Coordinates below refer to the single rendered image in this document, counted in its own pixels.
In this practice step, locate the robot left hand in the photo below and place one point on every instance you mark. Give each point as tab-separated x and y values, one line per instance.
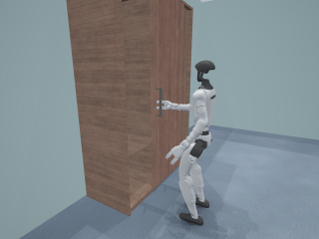
177	152

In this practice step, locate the robot left forearm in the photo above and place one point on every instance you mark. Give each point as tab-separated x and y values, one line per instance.
196	132

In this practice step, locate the robot shin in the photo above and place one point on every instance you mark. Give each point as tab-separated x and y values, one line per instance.
198	185
188	194

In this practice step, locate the wardrobe door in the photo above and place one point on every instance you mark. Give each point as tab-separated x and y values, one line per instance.
166	57
184	72

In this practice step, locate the left robot upper arm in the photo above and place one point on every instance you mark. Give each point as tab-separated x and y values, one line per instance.
199	98

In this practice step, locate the robot right forearm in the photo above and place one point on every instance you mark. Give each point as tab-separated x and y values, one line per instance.
181	107

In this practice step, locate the robot right shin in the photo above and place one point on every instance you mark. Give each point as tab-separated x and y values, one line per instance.
198	185

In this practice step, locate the handle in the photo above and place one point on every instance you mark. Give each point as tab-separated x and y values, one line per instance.
160	102

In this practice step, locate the robot right hand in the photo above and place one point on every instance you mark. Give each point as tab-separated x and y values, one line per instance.
166	106

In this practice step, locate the robot left shin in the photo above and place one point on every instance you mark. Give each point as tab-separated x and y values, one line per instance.
188	194

